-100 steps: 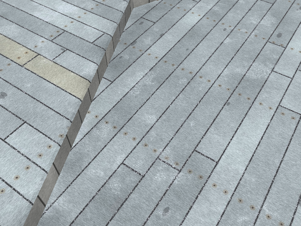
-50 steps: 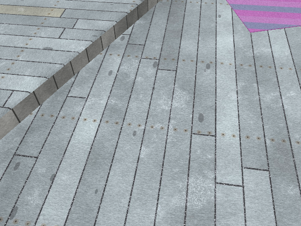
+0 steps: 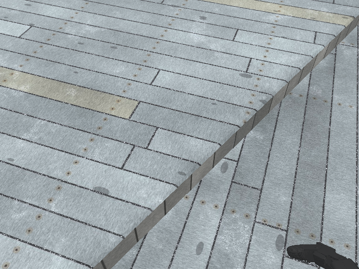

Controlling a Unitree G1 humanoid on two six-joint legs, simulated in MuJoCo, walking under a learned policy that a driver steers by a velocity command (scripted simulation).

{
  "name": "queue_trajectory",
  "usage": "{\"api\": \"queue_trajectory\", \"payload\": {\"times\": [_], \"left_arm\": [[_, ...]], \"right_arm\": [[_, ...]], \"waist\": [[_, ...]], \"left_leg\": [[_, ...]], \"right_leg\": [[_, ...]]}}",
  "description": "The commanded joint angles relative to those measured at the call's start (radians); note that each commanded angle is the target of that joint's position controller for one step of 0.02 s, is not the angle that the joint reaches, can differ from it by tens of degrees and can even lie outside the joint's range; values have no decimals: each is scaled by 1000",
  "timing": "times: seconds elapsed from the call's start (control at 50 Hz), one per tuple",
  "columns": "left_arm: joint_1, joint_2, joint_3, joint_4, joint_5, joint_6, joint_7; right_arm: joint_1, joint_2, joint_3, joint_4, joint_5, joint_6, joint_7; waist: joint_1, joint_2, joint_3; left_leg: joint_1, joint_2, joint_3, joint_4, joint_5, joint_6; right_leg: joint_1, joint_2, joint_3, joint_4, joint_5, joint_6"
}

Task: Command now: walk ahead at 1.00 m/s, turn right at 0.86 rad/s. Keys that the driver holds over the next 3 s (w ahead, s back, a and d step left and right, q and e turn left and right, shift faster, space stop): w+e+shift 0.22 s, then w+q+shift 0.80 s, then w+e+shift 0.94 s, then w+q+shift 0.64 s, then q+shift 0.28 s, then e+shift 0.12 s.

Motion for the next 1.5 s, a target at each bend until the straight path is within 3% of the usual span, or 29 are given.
{"api": "queue_trajectory", "payload": {"times": [0.02,0.12,0.16,0.2,0.22,0.24,0.26,0.3,0.44,0.56,0.58,0.6,0.62,0.68,0.82,0.92,0.98,1.02,1.04,1.06,1.08,1.14,1.2,1.24,1.36,1.44,1.46,1.48,1.5], "left_arm": [[-87,152,40,-99,-9,-38,0],[-21,171,58,-75,-17,-32,5],[-55,213,69,-87,-13,-35,14],[-180,228,69,-122,5,-52,5],[-192,52,24,-152,20,-62,8],[-24,10,-5,-209,-36,-57,5],[-91,89,-4,-148,4,-39,15],[-257,86,-4,-172,35,-35,-10],[-505,14,-67,-360,56,-30,-59],[-267,117,-19,-257,47,-41,-14],[-117,153,-1,-232,65,-45,8],[25,238,18,-210,86,-49,26],[-23,286,30,-229,77,-29,27],[-188,58,-12,-218,59,-43,9],[-1,-36,-29,-4,47,-100,-1],[-86,-18,-58,4,18,-70,37],[-84,227,-4,-58,-27,-99,50],[-156,300,42,-124,-18,-50,29],[-171,190,34,-149,3,-54,9],[-119,22,-11,-283,34,-92,-31],[-140,35,-10,-310,49,-114,-46],[-227,-93,-54,-312,37,-66,-7],[-309,-122,-59,-363,29,2,17],[-386,-17,-40,-381,13,2,5],[-417,-20,-35,-306,-16,-15,-54],[-13,107,30,-161,-9,13,-40],[182,141,56,-111,-7,16,-29],[161,147,65,-71,-14,28,-18],[72,201,59,-107,31,9,-17]], "right_arm": [[-102,-96,-16,-97,17,7,12],[-166,-101,-18,-119,39,-10,2],[-27,-171,-49,-78,39,-17,-15],[356,-280,-103,17,39,-25,-51],[536,-327,-122,56,10,-25,-69],[411,-402,-143,46,-6,-18,-55],[293,-263,-133,21,7,-14,-43],[268,-155,-110,74,12,-14,-27],[304,-180,-124,182,62,-36,-22],[361,-284,-158,195,80,-38,12],[345,-252,-150,187,83,-38,8],[360,-94,-115,156,69,-33,2],[489,-83,-109,118,124,-18,-9],[289,-96,-110,139,60,21,-7],[-73,104,-48,-92,61,92,-25],[-195,48,-19,-158,48,96,-5],[7,-5,-37,-87,57,98,21],[335,-116,-96,5,71,80,14],[230,-216,-153,-10,106,73,6],[138,-325,-165,-19,86,83,8],[239,-297,-170,1,87,87,-6],[189,-120,-123,104,5,22,-24],[249,-55,-103,214,26,-33,0],[186,-82,-110,186,40,-45,-3],[325,-177,-124,210,65,-82,-22],[246,-238,-146,163,19,-33,-67],[114,-258,-157,124,33,-15,-73],[7,-121,-120,72,11,-31,-55],[188,1,-74,-12,40,-42,-50]], "waist": [[-34,-4,120],[34,-72,23],[-37,-63,-91],[-259,-47,-267],[-276,168,-367],[-118,494,-483],[-132,239,-305],[-135,26,-94],[-30,75,54],[79,35,-123],[164,38,-201],[152,-219,-302],[60,-379,-418],[1,-45,-58],[-103,-107,67],[-182,61,183],[-261,-83,-128],[-374,-211,-326],[-308,20,-277],[-132,245,-339],[-163,82,-385],[-40,-104,32],[9,-46,78],[-17,-47,149],[-92,45,-39],[143,151,-189],[298,57,-198],[231,-166,-100],[11,-239,-184]], "left_leg": [[120,-26,118,-277,210,-28],[234,-104,111,-532,382,9],[447,-156,98,-567,267,30],[849,-55,32,-538,66,58],[1067,213,-218,-543,-198,72],[1142,394,-855,-787,-384,218],[993,303,-779,-835,-549,235],[741,185,-450,-821,-200,227],[406,60,-167,-961,183,219],[389,-11,-40,-589,747,139],[239,-63,-35,-312,616,123],[83,-147,18,95,-152,109],[-49,-177,19,344,-178,113],[-142,-51,48,439,-22,111],[-737,-74,-5,1178,-280,224],[-422,-113,266,601,-111,215],[242,-204,380,264,-16,227],[511,-301,232,35,-300,272],[641,-241,-120,-274,-276,344],[710,28,-775,-583,-9,402],[692,55,-957,-736,-250,383],[209,46,-598,-654,-295,305],[92,17,-293,-723,-274,239],[36,-44,-108,-926,-68,219],[646,-49,185,-981,985,99],[755,17,230,-410,1435,39],[608,-78,268,71,1191,31],[166,-244,219,416,-28,49],[-187,-202,60,644,-274,9]], "right_leg": [[-281,-190,269,-254,202,-110],[-38,-221,295,-127,571,-29],[14,-215,303,66,822,17],[-136,-173,273,511,704,50],[-323,-115,180,835,-126,37],[-567,-65,79,1061,-266,64],[-646,-167,59,1059,-135,54],[-611,-204,39,954,-44,80],[-485,-288,-38,426,17,153],[155,-180,-124,186,163,137],[368,-273,-59,210,107,141],[493,-548,240,144,-89,151],[492,-708,671,-88,-179,81],[161,-536,279,-69,67,44],[147,-625,64,-164,74,50],[-179,-403,-390,-356,405,146],[-136,-454,-410,-36,1534,98],[-7,-493,-311,588,1671,77],[-276,-308,-261,1099,599,126],[-602,-180,-127,1435,-21,184],[-649,-191,24,1460,44,161],[-729,-277,29,1385,-57,141],[-792,-270,71,1332,-196,96],[-644,-268,-11,885,-37,131],[-338,-187,-247,272,416,64],[13,-93,-231,200,270,13],[186,-153,-152,26,330,-65],[371,-208,-45,131,299,-74],[582,-389,316,268,534,-234]]}}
